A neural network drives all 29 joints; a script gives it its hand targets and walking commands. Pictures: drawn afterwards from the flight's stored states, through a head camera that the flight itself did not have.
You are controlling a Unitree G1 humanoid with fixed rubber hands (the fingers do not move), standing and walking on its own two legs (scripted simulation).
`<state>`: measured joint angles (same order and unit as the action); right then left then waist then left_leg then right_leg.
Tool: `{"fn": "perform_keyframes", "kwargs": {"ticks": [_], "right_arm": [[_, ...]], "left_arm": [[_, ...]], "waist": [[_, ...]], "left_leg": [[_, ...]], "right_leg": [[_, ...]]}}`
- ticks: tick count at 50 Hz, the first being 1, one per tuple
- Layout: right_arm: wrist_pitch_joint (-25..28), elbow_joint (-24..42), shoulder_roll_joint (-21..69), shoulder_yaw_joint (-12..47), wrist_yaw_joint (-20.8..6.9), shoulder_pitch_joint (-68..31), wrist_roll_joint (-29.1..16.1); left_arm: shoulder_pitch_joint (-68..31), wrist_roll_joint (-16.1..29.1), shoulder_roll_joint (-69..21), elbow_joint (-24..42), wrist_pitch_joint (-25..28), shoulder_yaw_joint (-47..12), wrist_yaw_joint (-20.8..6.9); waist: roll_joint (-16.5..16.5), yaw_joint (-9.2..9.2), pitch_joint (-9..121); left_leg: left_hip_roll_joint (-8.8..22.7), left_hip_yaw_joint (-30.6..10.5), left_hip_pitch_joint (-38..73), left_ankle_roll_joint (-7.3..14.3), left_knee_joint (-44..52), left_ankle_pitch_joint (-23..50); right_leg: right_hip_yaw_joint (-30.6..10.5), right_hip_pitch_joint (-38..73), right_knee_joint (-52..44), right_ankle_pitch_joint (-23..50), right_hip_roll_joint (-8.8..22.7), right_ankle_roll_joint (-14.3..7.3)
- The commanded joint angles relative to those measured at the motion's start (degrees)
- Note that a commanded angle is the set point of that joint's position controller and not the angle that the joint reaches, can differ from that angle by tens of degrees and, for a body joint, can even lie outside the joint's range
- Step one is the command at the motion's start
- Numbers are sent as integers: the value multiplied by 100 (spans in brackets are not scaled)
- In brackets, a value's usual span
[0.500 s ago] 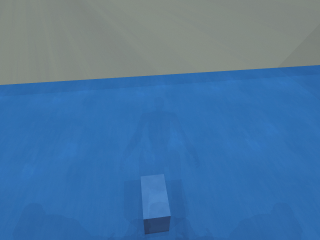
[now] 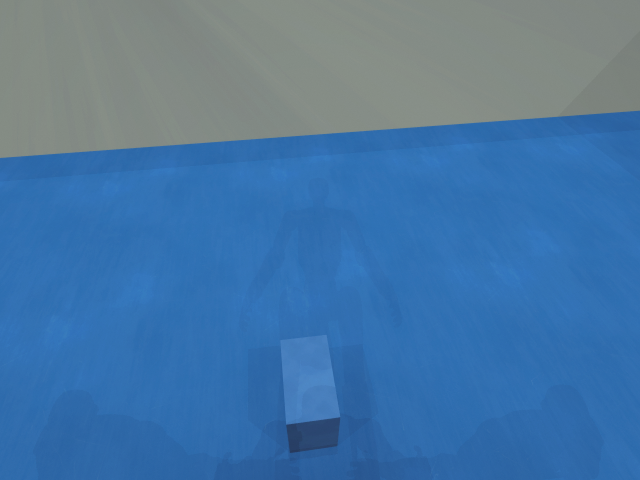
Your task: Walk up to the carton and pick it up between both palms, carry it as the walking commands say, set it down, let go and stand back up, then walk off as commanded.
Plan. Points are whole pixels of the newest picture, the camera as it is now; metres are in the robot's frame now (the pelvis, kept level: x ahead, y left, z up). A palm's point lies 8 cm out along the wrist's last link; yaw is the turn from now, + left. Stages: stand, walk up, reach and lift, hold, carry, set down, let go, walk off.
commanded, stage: stand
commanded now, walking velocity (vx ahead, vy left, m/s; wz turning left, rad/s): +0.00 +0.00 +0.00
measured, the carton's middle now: (308, 392) +0.54 +0.03 -0.67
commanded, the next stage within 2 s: walk off in 0.12 s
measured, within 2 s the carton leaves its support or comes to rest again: neither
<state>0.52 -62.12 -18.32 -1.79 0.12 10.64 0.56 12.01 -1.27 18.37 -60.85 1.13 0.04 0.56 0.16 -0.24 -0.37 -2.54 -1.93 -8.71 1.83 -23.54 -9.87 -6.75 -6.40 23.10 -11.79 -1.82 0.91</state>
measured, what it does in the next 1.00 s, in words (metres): stands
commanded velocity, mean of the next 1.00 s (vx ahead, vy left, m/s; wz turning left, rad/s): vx -0.04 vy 0.02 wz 0.00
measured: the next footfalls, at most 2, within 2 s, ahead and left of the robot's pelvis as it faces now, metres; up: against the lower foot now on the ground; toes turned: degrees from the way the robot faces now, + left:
left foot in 1.48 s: -0.06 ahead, +0.13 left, +0.00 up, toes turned +3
right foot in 1.90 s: -0.24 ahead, -0.08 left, +0.00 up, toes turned +0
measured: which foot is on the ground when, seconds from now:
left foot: down 0.00-1.00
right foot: down 0.00-1.00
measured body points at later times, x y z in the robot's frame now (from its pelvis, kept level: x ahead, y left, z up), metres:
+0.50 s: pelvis +0.00 +0.01 +0.00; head -0.01 +0.01 +0.45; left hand +0.08 +0.28 -0.14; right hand +0.05 -0.28 -0.14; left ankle +0.04 +0.10 -0.74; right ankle +0.02 -0.13 -0.74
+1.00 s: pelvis +0.01 +0.00 +0.00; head +0.00 +0.00 +0.45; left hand +0.06 +0.28 -0.14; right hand +0.07 -0.28 -0.14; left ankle +0.04 +0.10 -0.74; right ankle +0.02 -0.13 -0.74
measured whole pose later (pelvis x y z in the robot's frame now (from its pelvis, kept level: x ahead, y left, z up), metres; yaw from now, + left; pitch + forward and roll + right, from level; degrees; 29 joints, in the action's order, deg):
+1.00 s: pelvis +0.01 +0.00 +0.00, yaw +1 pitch -4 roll +0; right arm -1.1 -63.7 -16.7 -1.5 0.9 8.3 -0.2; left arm 9.8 -0.4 16.3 -62.7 -0.6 -1.4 1.3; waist -0.2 -0.5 -2.5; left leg -4.1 -2.2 -9.3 2.2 -23.0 -9.8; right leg -6.4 -8.0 25.2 -13.5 -0.4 1.6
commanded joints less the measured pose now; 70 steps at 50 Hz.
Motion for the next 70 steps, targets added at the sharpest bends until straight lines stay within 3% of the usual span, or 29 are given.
{"fn": "perform_keyframes", "kwargs": {"ticks": [1, 2, 4, 5, 16, 17, 19, 21, 24, 25, 28, 31, 33, 35, 37, 44, 45, 47, 48, 50, 52, 57, 60, 63, 64, 65, 66, 68, 70], "right_arm": [[122, 397, -1199, -216, 48, -350, -7], [126, 370, -1200, -235, 48, -421, -3], [127, 355, -1151, -191, 53, -416, -30], [127, 366, -1092, -195, 46, -322, -7], [121, 300, -1222, -181, 60, -527, -35], [70, 236, -1161, -185, 111, -349, -77], [-127, 6, -475, -26, 122, -32, -117], [-205, -39, -609, -119, 146, 77, -54], [-185, 17, -900, -160, 162, 71, -24], [-148, 79, -992, -167, 159, -92, 23], [-67, 93, -974, -176, 175, -81, -21], [-32, 198, -942, -165, 184, -175, 17], [-69, 144, -1144, -239, 220, -114, 11], [-10, 241, -1000, -233, 213, -282, -29], [13, 185, -896, -179, 198, -177, 2], [37, 233, -948, -188, 121, -331, 1], [49, 187, -950, -171, 111, -317, -6], [-66, 18, -353, -32, 99, -58, -99], [-125, -83, -361, -25, 113, 96, -91], [-176, 96, -753, -136, 83, -176, -70], [-235, 97, -846, -182, 135, -160, -71], [-364, 168, -755, -256, 207, -357, -19], [-415, 184, -641, -278, 204, -203, -25], [-423, 339, -383, -280, 190, -295, 11], [-439, 309, -252, -280, 194, -156, 23], [-483, 361, -339, -315, 210, 23, 55], [-483, 409, -313, -347, 213, -41, 73], [-491, 339, -58, -361, 186, 121, 23], [-388, 381, 187, -289, 224, 187, -5]], "left_arm": [[-319, 7, 1294, 332, 120, 231, 43], [-370, -10, 1255, 348, 98, 228, 53], [-379, 22, 1212, 324, 97, 200, 52], [-391, 19, 1153, 320, 127, 177, 42], [-557, 2, 1271, 267, 78, 189, 31], [-687, -33, 1189, 310, 91, 166, 39], [-501, -25, 511, 272, -31, -7, 27], [-535, -58, 990, 285, -85, 88, 87], [-534, -5, 1138, 387, -141, 128, 122], [-668, -3, 1012, 390, -131, 106, 108], [-537, -13, 962, 370, -112, 96, 107], [-502, 53, 832, 294, -110, 88, 96], [-392, 13, 887, 309, -79, 76, 87], [-496, 2, 877, 259, -62, 80, 90], [-412, 40, 935, 242, -50, 83, 101], [-306, 36, 872, 138, -34, 32, 88], [-400, 15, 917, 144, -25, 54, 85], [-99, 73, 146, 8, -85, -152, 56], [-105, 62, 393, 45, -94, -86, 76], [-140, 138, 744, 43, -162, 48, 141], [-55, 116, 836, 76, -219, 92, 169], [-101, 58, 638, 205, -362, 184, 221], [68, 57, 516, 225, -386, 201, 234], [-125, 18, 734, 330, -391, 310, 231], [-403, 7, 764, 426, -413, 322, 255], [-375, -76, 903, 514, -384, 344, 262], [-434, -103, 721, 513, -368, 360, 263], [-846, -95, 572, 541, -414, 326, 315], [-651, -119, 550, 439, -469, 387, 330]], "waist": [[-10, -63, -284], [-138, -14, -320], [71, -36, -358], [-143, -65, -282], [126, 7, -288], [-61, -11, -307], [39, 48, -88], [-409, 57, -147], [-456, 56, -132], [-65, 25, -268], [-156, 99, -126], [315, 71, -255], [84, 129, -229], [119, 79, -164], [-162, 64, -281], [173, -10, -234], [-119, 11, -356], [-206, -17, -173], [-126, -33, -86], [182, -112, 139], [-14, -48, 42], [58, 14, 142], [-63, 28, 17], [-805, -24, 85], [-1439, -47, 70], [-1556, 139, 210], [-1383, 95, 143], [-1106, -176, 131], [-1189, -137, 191]], "left_leg": [[747, -908, -106, 54, 727, -497], [774, -871, -87, 75, 680, -479], [784, -830, -71, 99, 636, -326], [769, -835, -30, 74, 590, -284], [792, -852, -162, 9, 757, -493], [652, -715, -74, 1, 730, -214], [536, -531, 207, -106, 531, 252], [525, -457, 43, -133, 278, 478], [660, -656, 206, -31, 366, 286], [710, -757, 138, 37, 490, 108], [837, -997, -40, 115, 843, -251], [911, -1191, -224, 197, 1088, -507], [915, -1237, -187, 217, 1209, -859], [869, -1132, -69, 212, 1007, -451], [842, -1037, -125, 199, 933, -429], [840, -1098, -115, 184, 984, -828], [856, -1031, -173, 143, 880, -287], [780, -727, 207, 50, 502, 1205], [787, -691, 366, -17, 307, 1706], [888, -709, 372, 73, 71, 1889], [897, -749, 75, 154, -78, 1904], [1017, -961, -420, 245, -88, 1366], [841, -834, -592, 179, -266, 855], [262, -358, -704, -20, -1237, -159], [-53, -1, -746, -101, -2140, -1109], [-113, 41, -885, -196, -3239, -2234], [32, -210, -1090, -167, -3916, -2370], [163, -249, -1084, -177, -4154, -2201], [365, -142, -1091, -249, -3053, -2098]], "right_leg": [[-543, -558, -598, -180, 567, -298], [-549, -539, -633, -229, 577, -318], [-602, -613, -674, -252, 631, -316], [-581, -546, -666, -276, 592, -292], [-532, -421, -710, -69, 619, -297], [-618, -416, -668, -45, 731, -299], [-664, -453, -633, 424, 898, -197], [-808, -569, -564, 390, 1078, -254], [-662, -839, -472, 46, 964, -228], [-573, -905, -442, -42, 860, -190], [-263, -541, -140, -47, 602, -233], [-199, -460, -36, -125, 532, -231], [-141, -374, -80, -149, 501, -214], [-212, -417, -139, -8, 547, -260], [-269, -449, -207, -68, 596, -283], [-249, -403, -290, -94, 537, -253], [-287, -434, -239, 92, 645, -250], [-299, -463, -285, 918, 758, -107], [-252, -558, -103, 1091, 785, -68], [-280, -590, 77, 1221, 754, -59], [-272, -601, 284, 1357, 729, -97], [-320, -815, 549, 796, 728, -235], [-537, -1020, 313, 596, 880, -302], [-1256, -1286, -348, 1079, 1518, -782], [-1515, -1495, -622, 1302, 1872, -1069], [-1946, -1484, -750, 1756, 2279, -1477], [-2072, -1478, -689, 2125, 2389, -1674], [-1116, -1462, -383, 2331, 1873, -1379], [-1025, -1079, -146, 2727, 1703, -1187]]}}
